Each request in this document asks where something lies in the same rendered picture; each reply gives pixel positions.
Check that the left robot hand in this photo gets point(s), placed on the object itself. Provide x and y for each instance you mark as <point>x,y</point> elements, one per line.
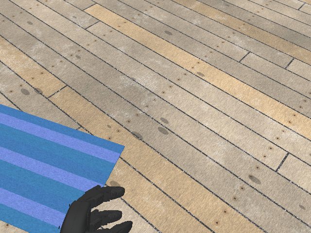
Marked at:
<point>80,218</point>

